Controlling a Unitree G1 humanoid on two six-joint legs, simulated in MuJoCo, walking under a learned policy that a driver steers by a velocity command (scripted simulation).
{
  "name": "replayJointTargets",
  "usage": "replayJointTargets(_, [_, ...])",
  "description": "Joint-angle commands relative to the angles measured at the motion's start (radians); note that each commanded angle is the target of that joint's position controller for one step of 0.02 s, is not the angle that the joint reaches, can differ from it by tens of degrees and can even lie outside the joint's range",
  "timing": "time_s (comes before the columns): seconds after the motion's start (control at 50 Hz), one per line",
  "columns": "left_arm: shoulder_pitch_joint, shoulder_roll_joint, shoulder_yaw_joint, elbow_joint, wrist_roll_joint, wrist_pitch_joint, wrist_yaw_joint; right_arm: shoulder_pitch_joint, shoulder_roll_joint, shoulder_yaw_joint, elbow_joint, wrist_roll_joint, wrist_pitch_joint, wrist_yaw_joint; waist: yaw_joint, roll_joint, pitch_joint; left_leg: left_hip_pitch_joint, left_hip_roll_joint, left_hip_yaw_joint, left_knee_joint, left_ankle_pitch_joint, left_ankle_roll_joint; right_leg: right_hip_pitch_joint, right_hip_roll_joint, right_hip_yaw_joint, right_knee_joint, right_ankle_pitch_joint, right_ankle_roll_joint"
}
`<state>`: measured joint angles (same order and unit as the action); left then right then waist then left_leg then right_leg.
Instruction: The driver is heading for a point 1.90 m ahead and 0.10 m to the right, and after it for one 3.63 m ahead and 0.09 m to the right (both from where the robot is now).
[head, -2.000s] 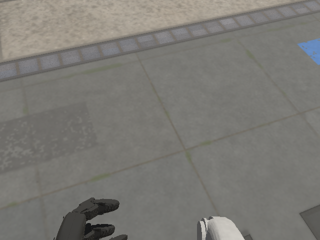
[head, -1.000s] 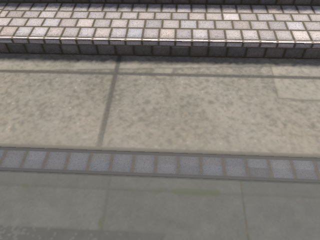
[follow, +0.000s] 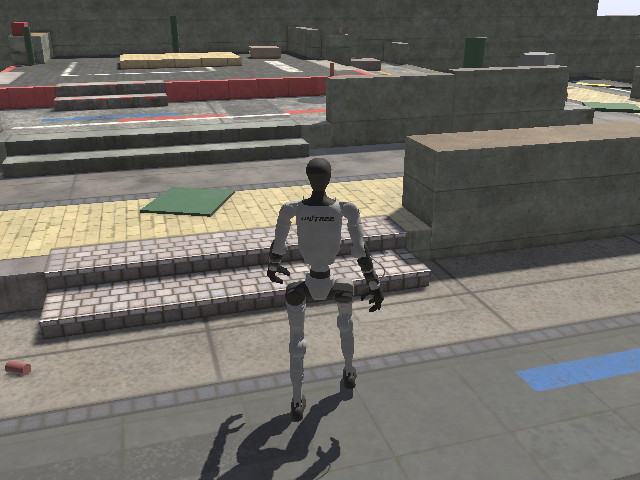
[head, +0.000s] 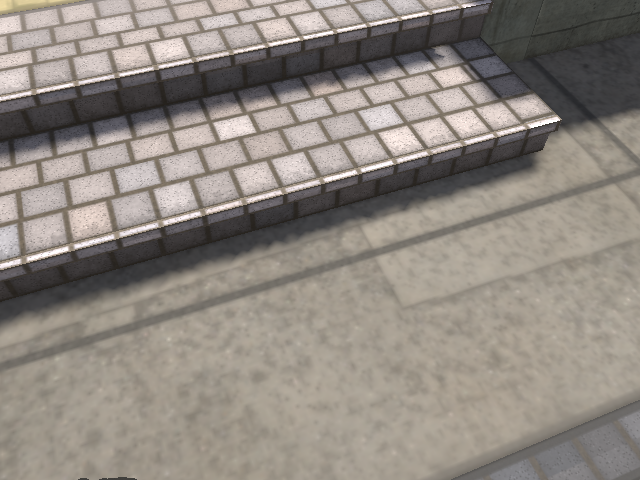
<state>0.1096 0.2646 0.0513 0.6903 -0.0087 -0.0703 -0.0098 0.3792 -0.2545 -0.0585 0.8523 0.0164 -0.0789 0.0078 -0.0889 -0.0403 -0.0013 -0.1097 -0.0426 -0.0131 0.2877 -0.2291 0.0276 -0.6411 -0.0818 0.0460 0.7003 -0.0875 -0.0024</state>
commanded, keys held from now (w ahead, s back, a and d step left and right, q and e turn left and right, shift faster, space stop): w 1.00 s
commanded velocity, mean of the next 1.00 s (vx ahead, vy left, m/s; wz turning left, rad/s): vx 0.50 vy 0.00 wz -0.02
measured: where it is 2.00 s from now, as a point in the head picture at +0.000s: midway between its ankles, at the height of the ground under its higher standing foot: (303, 263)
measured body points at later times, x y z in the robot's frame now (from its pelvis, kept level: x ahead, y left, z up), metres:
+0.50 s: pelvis +0.26 -0.05 +0.00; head +0.28 -0.05 +0.45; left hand +0.28 +0.23 -0.12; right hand +0.46 -0.29 -0.09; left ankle +0.44 +0.12 -0.69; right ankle +0.20 -0.14 -0.75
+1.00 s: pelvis +0.52 +0.00 +0.00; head +0.54 +0.01 +0.45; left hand +0.66 +0.25 -0.12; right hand +0.50 -0.27 -0.13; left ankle +0.48 +0.10 -0.75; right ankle +0.63 -0.14 -0.71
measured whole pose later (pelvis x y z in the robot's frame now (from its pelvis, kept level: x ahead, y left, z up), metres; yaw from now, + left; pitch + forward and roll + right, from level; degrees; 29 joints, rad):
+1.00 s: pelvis +0.52 +0.00 +0.00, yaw +0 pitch +1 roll +2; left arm 0.16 0.26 0.03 0.83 0.04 -0.03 -0.04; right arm 0.40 -0.25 -0.05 0.93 -0.02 -0.07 0.02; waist -0.05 -0.04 0.02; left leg -0.06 -0.06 0.05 0.24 -0.19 0.05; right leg -0.54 -0.09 -0.01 0.73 -0.15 -0.01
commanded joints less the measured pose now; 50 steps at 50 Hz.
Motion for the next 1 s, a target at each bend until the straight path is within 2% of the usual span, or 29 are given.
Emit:
replayJointTargets(0.02, [-0.103,0.043,0.004,-0.092,-0.010,-0.016,-0.011,-0.022,-0.179,-0.039,-0.056,0.012,-0.010,-0.002,0.012,0.129,0.009,-0.036,0.241,-0.148,-0.087,0.235,0.166,0.094,0.034,-0.033,-0.106,0.079,-0.002])
replayJointTargets(0.06, [-0.131,0.058,0.008,-0.109,-0.011,-0.020,-0.018,-0.006,-0.188,-0.041,-0.044,0.015,-0.002,-0.004,0.015,0.134,0.019,0.011,0.267,-0.164,-0.055,0.238,0.151,0.109,0.041,-0.034,-0.152,0.034,-0.025])
replayJointTargets(0.1, [-0.074,0.081,0.019,-0.098,-0.007,-0.024,-0.020,-0.017,-0.201,-0.043,-0.038,0.016,0.009,-0.008,0.065,0.135,-0.003,0.030,0.267,-0.150,0.023,0.342,0.125,0.222,0.065,-0.057,-0.212,0.007,-0.055])
replayJointTargets(0.12, [0.023,0.112,0.037,-0.067,-0.001,-0.023,-0.015,-0.015,-0.189,-0.038,-0.037,0.014,0.011,-0.010,0.111,0.120,-0.059,0.012,0.229,-0.113,0.135,0.473,0.103,0.372,0.085,-0.075,-0.234,0.000,-0.080])
replayJointTargets(0.14, [0.183,0.168,0.059,-0.034,0.007,-0.022,-0.006,-0.026,-0.156,-0.024,-0.050,0.002,0.008,-0.012,0.185,0.082,-0.165,-0.098,0.180,-0.061,0.352,0.447,0.066,0.614,0.003,0.008,-0.208,0.034,-0.128])
replayJointTargets(0.16, [0.312,0.271,0.083,-0.017,0.021,-0.014,0.001,0.047,-0.071,0.006,-0.080,-0.011,-0.011,-0.011,0.200,-0.135,-0.318,-0.478,0.051,0.038,0.743,0.127,-0.014,1.001,-0.245,0.381,-0.220,-0.041,-0.270])
replayJointTargets(0.18, [0.364,0.229,0.073,0.003,0.002,-0.007,-0.004,0.044,-0.089,0.005,-0.075,-0.008,-0.029,-0.009,0.215,-0.235,-0.379,-0.638,0.017,-0.058,0.918,-0.336,-0.022,1.040,-0.316,0.659,-0.354,-0.153,-0.330])
replayJointTargets(0.2, [0.304,0.183,0.054,-0.002,-0.002,-0.005,-0.005,-0.019,-0.161,-0.017,-0.091,0.013,-0.037,-0.003,0.205,-0.149,-0.244,-0.730,0.076,-0.080,1.000,-0.291,-0.013,0.938,-0.287,0.570,-0.377,-0.234,-0.295])
replayJointTargets(0.22, [0.235,0.155,0.043,-0.014,0.000,-0.004,-0.005,-0.085,-0.158,-0.015,-0.105,0.016,-0.037,-0.003,0.183,-0.088,-0.150,-0.727,0.119,-0.053,0.981,-0.203,-0.006,0.802,-0.245,0.447,-0.395,-0.212,-0.265])
replayJointTargets(0.24, [0.174,0.130,0.034,-0.016,0.009,-0.005,-0.010,-0.116,-0.146,-0.015,-0.110,0.002,-0.032,-0.006,0.153,-0.040,-0.077,-0.691,0.146,-0.042,0.922,-0.139,-0.008,0.665,-0.206,0.367,-0.433,-0.149,-0.252])
replayJointTargets(0.26, [0.134,0.105,0.026,-0.019,0.016,-0.011,-0.013,-0.110,-0.139,-0.020,-0.109,-0.008,-0.022,-0.009,0.116,-0.052,-0.045,-0.631,0.172,-0.051,0.871,-0.094,-0.010,0.567,-0.174,0.309,-0.466,-0.082,-0.240])
replayJointTargets(0.3, [0.106,0.099,0.026,-0.009,0.013,-0.023,-0.018,-0.080,-0.101,-0.015,-0.099,-0.009,-0.001,-0.010,0.076,-0.070,-0.028,-0.558,0.179,-0.045,0.822,-0.042,-0.021,0.468,-0.145,0.236,-0.520,-0.006,-0.244])
replayJointTargets(0.34, [0.119,0.117,0.033,0.011,0.010,-0.033,-0.013,-0.116,-0.092,-0.013,-0.112,-0.015,0.008,-0.013,0.069,-0.044,-0.012,-0.577,0.181,-0.042,0.745,0.040,-0.036,0.450,-0.137,0.174,-0.546,0.078,-0.252])
replayJointTargets(0.38, [0.144,0.132,0.038,0.033,0.007,-0.032,-0.005,-0.185,-0.078,-0.006,-0.130,-0.019,0.005,-0.011,0.084,-0.018,0.003,-0.584,0.181,-0.040,0.614,0.155,-0.042,0.457,-0.124,0.120,-0.554,0.130,-0.240])
replayJointTargets(0.46, [0.208,0.161,0.045,0.073,-0.006,-0.025,0.005,-0.324,-0.059,0.006,-0.163,-0.009,-0.003,0.005,0.135,-0.015,0.030,-0.511,0.140,-0.010,0.381,0.318,-0.038,0.465,-0.102,0.049,-0.558,0.102,-0.207])
replayJointTargets(0.56, [0.277,0.185,0.052,0.128,-0.015,-0.005,0.010,-0.432,-0.084,0.005,-0.215,-0.001,-0.013,0.031,0.163,-0.021,0.061,-0.521,0.116,-0.013,0.255,0.235,0.001,0.612,-0.167,0.080,-0.490,0.098,-0.189])
replayJointTargets(0.6, [0.272,0.195,0.056,0.138,-0.016,0.006,0.014,-0.399,-0.104,-0.002,-0.213,-0.002,-0.018,0.035,0.135,-0.037,0.038,-0.447,0.094,0.008,0.221,0.159,0.027,0.655,-0.177,0.083,-0.430,0.206,-0.169])
replayJointTargets(0.62, [0.254,0.200,0.056,0.139,-0.016,0.010,0.016,-0.327,-0.124,-0.013,-0.195,-0.006,-0.019,0.033,0.090,-0.039,-0.003,-0.333,0.064,0.038,0.190,0.148,0.046,0.654,-0.151,0.057,-0.344,0.356,-0.150])
replayJointTargets(0.64, [0.254,0.177,0.047,0.137,-0.012,0.013,0.018,-0.184,-0.170,-0.037,-0.151,-0.011,-0.018,0.025,0.029,-0.021,-0.098,-0.119,0.052,0.049,0.190,0.164,0.076,0.606,-0.097,0.014,-0.178,0.455,-0.123])
replayJointTargets(0.66, [0.253,0.129,0.025,0.111,0.012,0.009,0.020,0.005,-0.245,-0.058,-0.119,-0.022,-0.015,0.013,-0.039,0.084,-0.253,0.192,0.229,-0.145,0.231,0.238,0.144,0.410,-0.035,-0.039,0.132,0.232,-0.082])
replayJointTargets(0.68, [0.435,0.049,0.008,0.110,0.031,-0.001,0.002,0.113,-0.298,-0.058,-0.072,-0.112,0.000,0.004,0.013,0.357,-0.409,0.496,0.469,-0.574,0.140,0.198,0.266,0.091,0.170,-0.086,0.480,-0.454,-0.036])
replayJointTargets(0.7, [0.363,0.125,0.029,0.141,0.057,0.002,0.008,0.088,-0.240,-0.050,-0.087,-0.081,0.014,0.002,-0.014,0.205,-0.352,0.438,0.425,-0.625,0.074,0.137,0.234,-0.010,0.142,0.051,0.559,-0.469,-0.054])
replayJointTargets(0.72, [0.275,0.127,0.032,0.118,0.045,-0.001,0.003,-0.002,-0.194,-0.035,-0.088,-0.065,0.015,-0.002,0.017,0.149,-0.193,0.304,0.381,-0.465,0.058,0.104,0.203,-0.040,0.086,0.050,0.552,-0.372,-0.064])
replayJointTargets(0.74, [0.231,0.112,0.024,0.110,0.038,-0.003,-0.003,-0.069,-0.147,-0.020,-0.089,-0.059,0.014,0.001,0.045,0.112,-0.103,0.167,0.343,-0.382,0.015,0.150,0.184,-0.007,0.046,0.030,0.494,-0.295,-0.063])
replayJointTargets(0.76, [0.215,0.106,0.023,0.110,0.048,0.007,-0.007,-0.100,-0.124,-0.012,-0.085,-0.049,0.012,0.002,0.072,0.125,-0.056,0.077,0.308,-0.316,-0.017,0.190,0.164,0.039,0.020,0.019,0.444,-0.266,-0.057])
replayJointTargets(0.8, [0.252,0.092,0.017,0.131,0.059,0.032,-0.016,-0.113,-0.108,-0.005,-0.071,-0.039,0.004,0.005,0.106,0.148,-0.051,-0.021,0.271,-0.242,-0.062,0.238,0.162,0.139,0.013,-0.002,0.398,-0.247,-0.038])
replayJointTargets(0.84, [0.227,0.079,0.012,0.127,0.057,0.041,-0.023,-0.086,-0.129,-0.012,-0.046,-0.032,-0.008,0.007,0.112,0.142,-0.030,-0.045,0.267,-0.207,-0.106,0.230,0.183,0.134,0.005,-0.020,0.343,-0.217,-0.026])
replayJointTargets(0.92, [0.074,0.062,-0.005,0.089,0.050,0.038,-0.030,-0.046,-0.135,-0.017,-0.005,-0.030,-0.009,0.009,0.081,0.133,0.049,-0.053,0.246,-0.147,-0.184,0.114,0.188,0.082,-0.025,-0.048,0.126,-0.082,-0.004])
replayJointTargets(1.0, [-0.031,0.057,-0.014,0.064,0.038,0.029,-0.031,0.007,-0.146,-0.022,0.037,-0.031,-0.010,0.012,0.052,0.120,0.067,-0.027,0.240,-0.099,-0.177,0.121,0.167,0.139,-0.002,-0.079,-0.053,-0.014,-0.002])
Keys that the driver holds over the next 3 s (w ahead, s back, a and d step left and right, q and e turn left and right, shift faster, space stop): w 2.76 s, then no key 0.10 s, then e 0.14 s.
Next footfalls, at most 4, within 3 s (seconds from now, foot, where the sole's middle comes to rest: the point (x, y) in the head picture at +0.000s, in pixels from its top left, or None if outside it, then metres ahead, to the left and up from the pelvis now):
0.14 right None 0.24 -0.14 -0.78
0.64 left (256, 467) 0.52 0.10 -0.78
1.14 right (351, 364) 0.73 -0.12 -0.78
1.66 left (270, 280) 0.98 0.05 -0.78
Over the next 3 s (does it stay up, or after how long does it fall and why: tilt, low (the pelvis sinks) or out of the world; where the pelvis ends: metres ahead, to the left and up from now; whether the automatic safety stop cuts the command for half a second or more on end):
stays up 1.67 -0.04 0.24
